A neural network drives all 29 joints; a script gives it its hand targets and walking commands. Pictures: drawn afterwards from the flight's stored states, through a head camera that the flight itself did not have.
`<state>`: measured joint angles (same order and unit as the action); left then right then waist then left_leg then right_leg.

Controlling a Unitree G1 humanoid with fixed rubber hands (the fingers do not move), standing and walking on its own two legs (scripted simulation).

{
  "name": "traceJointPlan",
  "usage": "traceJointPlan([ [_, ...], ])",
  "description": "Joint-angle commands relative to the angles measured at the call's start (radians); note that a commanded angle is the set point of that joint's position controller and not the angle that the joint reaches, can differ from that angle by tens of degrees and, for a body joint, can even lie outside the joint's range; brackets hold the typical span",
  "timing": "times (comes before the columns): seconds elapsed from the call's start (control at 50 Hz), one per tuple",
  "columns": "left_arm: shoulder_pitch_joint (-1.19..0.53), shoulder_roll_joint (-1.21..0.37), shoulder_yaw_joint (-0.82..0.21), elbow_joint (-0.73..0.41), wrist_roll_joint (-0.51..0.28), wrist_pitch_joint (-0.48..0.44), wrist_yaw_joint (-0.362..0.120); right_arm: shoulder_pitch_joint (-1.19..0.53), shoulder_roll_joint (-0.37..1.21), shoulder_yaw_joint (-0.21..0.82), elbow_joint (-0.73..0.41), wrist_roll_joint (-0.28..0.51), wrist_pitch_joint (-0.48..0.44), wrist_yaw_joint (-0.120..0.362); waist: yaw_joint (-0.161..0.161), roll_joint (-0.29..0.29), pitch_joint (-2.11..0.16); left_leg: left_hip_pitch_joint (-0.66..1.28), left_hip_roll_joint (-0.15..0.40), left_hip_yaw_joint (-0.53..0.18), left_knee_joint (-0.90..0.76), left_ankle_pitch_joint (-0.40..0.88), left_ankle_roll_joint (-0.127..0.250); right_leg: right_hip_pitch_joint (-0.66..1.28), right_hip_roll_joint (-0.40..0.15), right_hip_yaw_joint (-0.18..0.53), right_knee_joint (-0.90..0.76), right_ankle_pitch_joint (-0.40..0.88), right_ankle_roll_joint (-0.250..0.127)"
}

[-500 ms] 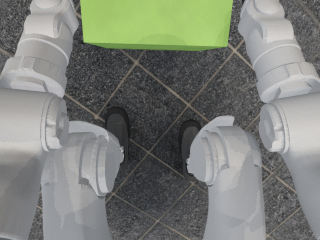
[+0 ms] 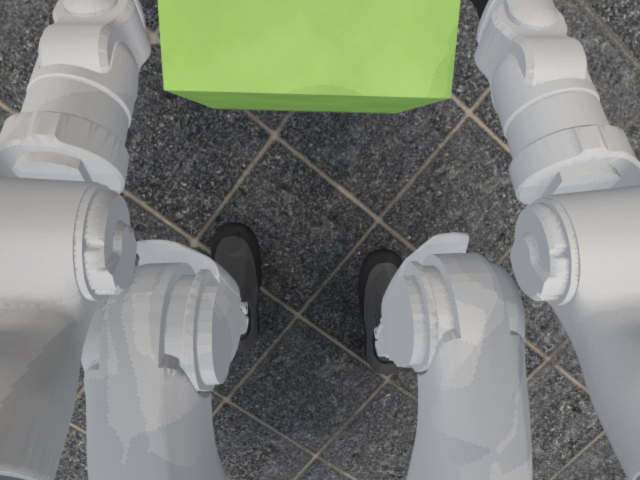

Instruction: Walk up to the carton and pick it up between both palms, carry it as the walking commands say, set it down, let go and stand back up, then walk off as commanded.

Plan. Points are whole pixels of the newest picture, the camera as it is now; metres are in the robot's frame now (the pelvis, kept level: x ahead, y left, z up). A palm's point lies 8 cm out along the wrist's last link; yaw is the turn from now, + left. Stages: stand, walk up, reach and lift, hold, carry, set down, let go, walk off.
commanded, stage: reach and lift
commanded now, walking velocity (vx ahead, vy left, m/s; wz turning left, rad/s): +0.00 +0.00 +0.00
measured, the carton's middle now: out of the picture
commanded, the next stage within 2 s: none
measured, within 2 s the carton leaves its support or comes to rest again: leaves its support in 0.24 s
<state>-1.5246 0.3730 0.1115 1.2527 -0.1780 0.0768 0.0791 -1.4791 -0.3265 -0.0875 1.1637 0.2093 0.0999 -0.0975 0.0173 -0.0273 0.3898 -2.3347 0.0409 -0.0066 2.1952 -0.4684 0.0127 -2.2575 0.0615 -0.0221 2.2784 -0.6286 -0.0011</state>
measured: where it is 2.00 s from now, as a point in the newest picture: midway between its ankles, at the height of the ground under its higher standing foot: (311, 319)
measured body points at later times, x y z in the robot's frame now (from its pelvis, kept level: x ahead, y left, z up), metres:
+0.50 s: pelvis +0.00 +0.00 +0.01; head +0.34 +0.02 +0.29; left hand +0.55 +0.20 -0.13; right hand +0.57 -0.14 -0.12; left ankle +0.14 +0.12 -0.32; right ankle +0.10 -0.11 -0.32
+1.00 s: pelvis +0.01 +0.00 +0.05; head +0.34 +0.03 +0.35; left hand +0.55 +0.20 -0.08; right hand +0.56 -0.14 -0.07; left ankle +0.14 +0.12 -0.32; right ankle +0.10 -0.11 -0.32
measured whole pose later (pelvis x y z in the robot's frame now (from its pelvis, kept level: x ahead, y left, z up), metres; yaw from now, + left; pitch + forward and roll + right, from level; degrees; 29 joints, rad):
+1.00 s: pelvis +0.01 +0.00 +0.05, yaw +0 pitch +46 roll -1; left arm -1.26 0.22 0.29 0.84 0.03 0.29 0.11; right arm -1.23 -0.14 -0.38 0.75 -0.05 0.29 -0.12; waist 0.01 -0.03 0.02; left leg -2.36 0.02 -0.01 2.01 -0.45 0.01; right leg -2.28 0.05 -0.01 2.08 -0.61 0.01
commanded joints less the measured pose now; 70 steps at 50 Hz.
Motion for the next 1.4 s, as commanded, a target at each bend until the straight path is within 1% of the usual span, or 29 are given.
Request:
traceJointPlan([
  [0.0,-0.423,-0.881,-0.168,-0.206,-0.029,0.013,-0.252,-0.522,0.901,0.218,-0.252,0.022,0.002,0.269,0.052,-0.002,-1.055,0.645,-0.098,0.027,-0.081,0.271,0.021,0.303,0.052,0.006,-0.225,0.283,0.005],
  [0.08,-0.439,-0.899,-0.188,-0.245,-0.051,0.015,-0.253,-0.532,0.913,0.226,-0.294,0.022,0.008,0.269,0.045,-0.002,-1.108,0.672,-0.102,0.026,-0.077,0.296,0.02,0.33,0.052,0.0,-0.222,0.302,0.004],
  [0.2,-0.517,-0.939,-0.258,-0.373,-0.116,0.014,-0.239,-0.594,0.942,0.268,-0.419,0.043,0.01,0.248,0.019,0.002,-1.375,0.792,-0.116,0.037,-0.067,0.381,0.013,0.462,0.057,-0.015,-0.22,0.39,0.006],
  [0.28,-0.555,-0.948,-0.279,-0.427,-0.127,0.026,-0.233,-0.599,0.955,0.268,-0.449,0.033,0.024,0.235,0.002,0.001,-1.469,0.817,-0.12,0.045,-0.081,0.366,0.009,0.502,0.059,-0.025,-0.236,0.385,0.009],
  [0.36,-0.57,-0.954,-0.275,-0.444,-0.098,0.044,-0.231,-0.579,0.983,0.239,-0.422,0.011,0.05,0.241,0.006,0.02,-1.46,0.803,-0.118,0.054,-0.109,0.307,0.008,0.472,0.062,-0.029,-0.259,0.328,0.01],
  [0.44,-0.556,-0.968,-0.238,-0.431,-0.05,0.066,-0.237,-0.538,1.012,0.187,-0.366,-0.029,0.08,0.263,0.015,0.037,-1.381,0.759,-0.118,0.061,-0.142,0.243,0.008,0.404,0.063,-0.03,-0.287,0.259,0.008],
  [0.52,-0.53,-0.994,-0.206,-0.432,-0.01,0.091,-0.248,-0.504,1.039,0.147,-0.346,-0.069,0.108,0.286,0.017,0.044,-1.359,0.744,-0.121,0.064,-0.17,0.223,0.008,0.366,0.064,-0.033,-0.313,0.228,0.006],
  [0.7,-0.483,-1.074,-0.227,-0.523,0.015,0.136,-0.259,-0.467,1.087,0.169,-0.442,-0.099,0.147,0.309,0.0,0.051,-1.523,0.828,-0.132,0.06,-0.209,0.311,0.0,0.371,0.069,-0.043,-0.352,0.284,0.007],
  [0.82,-0.428,-1.108,-0.227,-0.556,0.057,0.155,-0.264,-0.424,1.106,0.176,-0.468,-0.12,0.157,0.317,0.004,0.045,-1.574,0.847,-0.133,0.054,-0.236,0.354,-0.005,0.368,0.074,-0.046,-0.372,0.319,0.008],
  [0.98,-0.366,-1.14,-0.239,-0.593,0.083,0.185,-0.272,-0.368,1.146,0.189,-0.5,-0.134,0.185,0.318,0.015,0.037,-1.635,0.849,-0.139,0.06,-0.284,0.356,-0.011,0.432,0.08,-0.039,-0.421,0.341,0.013],
  [1.18,-0.31,-1.163,-0.212,-0.595,0.128,0.221,-0.287,-0.309,1.169,0.158,-0.485,-0.177,0.216,0.323,0.014,0.028,-1.596,0.819,-0.145,0.06,-0.366,0.304,-0.007,0.462,0.084,-0.026,-0.503,0.316,0.014],
  [1.38,-0.271,-1.191,-0.202,-0.599,0.151,0.248,-0.3,-0.272,1.196,0.14,-0.473,-0.199,0.239,0.335,0.012,0.026,-1.613,0.868,-0.148,0.054,-0.441,0.286,-0.006,0.496,0.089,-0.024,-0.569,0.298,0.014],
])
